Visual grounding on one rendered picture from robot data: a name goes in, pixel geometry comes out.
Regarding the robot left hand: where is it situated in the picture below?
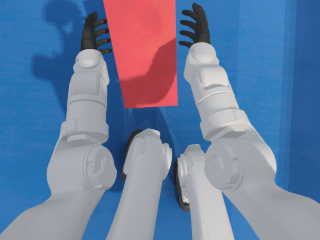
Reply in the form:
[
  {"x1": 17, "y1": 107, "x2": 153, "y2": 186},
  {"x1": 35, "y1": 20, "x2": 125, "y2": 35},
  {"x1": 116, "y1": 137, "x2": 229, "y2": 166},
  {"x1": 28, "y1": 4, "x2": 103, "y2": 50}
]
[{"x1": 81, "y1": 11, "x2": 112, "y2": 55}]

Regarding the robot left shin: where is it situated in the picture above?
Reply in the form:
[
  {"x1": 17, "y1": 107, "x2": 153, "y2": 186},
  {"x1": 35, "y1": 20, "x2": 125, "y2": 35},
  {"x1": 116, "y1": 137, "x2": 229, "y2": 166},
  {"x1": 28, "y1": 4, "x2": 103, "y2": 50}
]
[{"x1": 123, "y1": 128, "x2": 160, "y2": 175}]

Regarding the robot left upper arm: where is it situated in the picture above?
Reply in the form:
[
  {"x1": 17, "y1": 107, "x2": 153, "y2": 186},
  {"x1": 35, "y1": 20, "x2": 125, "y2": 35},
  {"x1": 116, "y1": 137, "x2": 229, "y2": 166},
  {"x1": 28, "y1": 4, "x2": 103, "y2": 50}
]
[{"x1": 0, "y1": 144, "x2": 117, "y2": 240}]

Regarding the robot right hand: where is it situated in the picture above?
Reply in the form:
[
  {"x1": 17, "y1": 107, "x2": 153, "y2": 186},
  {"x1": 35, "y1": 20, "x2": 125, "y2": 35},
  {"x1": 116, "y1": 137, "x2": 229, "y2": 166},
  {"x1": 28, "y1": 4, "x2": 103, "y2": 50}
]
[{"x1": 179, "y1": 2, "x2": 211, "y2": 48}]

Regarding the carton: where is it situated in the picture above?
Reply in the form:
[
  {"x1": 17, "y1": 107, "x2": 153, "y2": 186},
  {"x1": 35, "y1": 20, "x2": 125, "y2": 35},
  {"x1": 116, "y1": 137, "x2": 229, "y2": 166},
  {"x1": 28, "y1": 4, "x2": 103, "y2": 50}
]
[{"x1": 103, "y1": 0, "x2": 178, "y2": 109}]

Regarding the right robot forearm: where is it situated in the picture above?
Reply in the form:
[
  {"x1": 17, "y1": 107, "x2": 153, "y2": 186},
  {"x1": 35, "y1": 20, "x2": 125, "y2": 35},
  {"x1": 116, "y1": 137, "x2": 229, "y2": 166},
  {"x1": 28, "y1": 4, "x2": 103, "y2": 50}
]
[{"x1": 183, "y1": 42, "x2": 265, "y2": 143}]

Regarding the robot right upper arm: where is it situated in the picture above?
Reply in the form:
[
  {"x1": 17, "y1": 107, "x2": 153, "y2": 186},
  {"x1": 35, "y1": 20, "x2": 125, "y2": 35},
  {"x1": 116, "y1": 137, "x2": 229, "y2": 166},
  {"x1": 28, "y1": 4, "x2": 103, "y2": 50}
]
[{"x1": 204, "y1": 137, "x2": 320, "y2": 240}]

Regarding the robot left foot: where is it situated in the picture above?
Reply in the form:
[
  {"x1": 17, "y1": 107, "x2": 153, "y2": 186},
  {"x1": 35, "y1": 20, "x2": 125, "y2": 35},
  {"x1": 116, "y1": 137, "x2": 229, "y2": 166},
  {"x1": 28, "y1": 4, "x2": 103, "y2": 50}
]
[{"x1": 120, "y1": 129, "x2": 143, "y2": 182}]

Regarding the left robot forearm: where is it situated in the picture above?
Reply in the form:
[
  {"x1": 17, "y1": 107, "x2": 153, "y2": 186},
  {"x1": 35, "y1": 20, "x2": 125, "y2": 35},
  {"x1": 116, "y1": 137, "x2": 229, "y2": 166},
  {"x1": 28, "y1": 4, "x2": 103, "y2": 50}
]
[{"x1": 46, "y1": 49, "x2": 110, "y2": 183}]

